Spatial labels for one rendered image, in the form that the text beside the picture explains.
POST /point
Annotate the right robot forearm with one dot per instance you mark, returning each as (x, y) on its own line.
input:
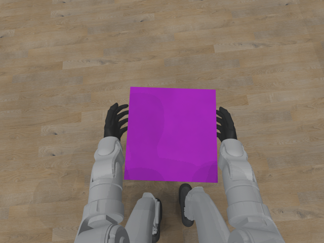
(245, 205)

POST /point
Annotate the robot left hand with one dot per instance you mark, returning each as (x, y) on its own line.
(112, 123)

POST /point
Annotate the left robot upper arm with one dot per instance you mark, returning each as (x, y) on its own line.
(112, 233)

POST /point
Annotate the right robot upper arm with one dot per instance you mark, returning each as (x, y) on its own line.
(249, 235)

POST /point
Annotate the robot right hand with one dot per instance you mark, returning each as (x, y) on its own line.
(227, 129)

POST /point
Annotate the robot right foot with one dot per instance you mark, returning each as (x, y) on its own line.
(183, 191)

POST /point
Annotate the left robot forearm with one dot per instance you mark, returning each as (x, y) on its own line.
(105, 193)

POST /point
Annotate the carton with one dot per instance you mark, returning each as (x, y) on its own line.
(172, 135)

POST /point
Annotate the right robot thigh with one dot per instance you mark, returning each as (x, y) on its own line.
(211, 227)

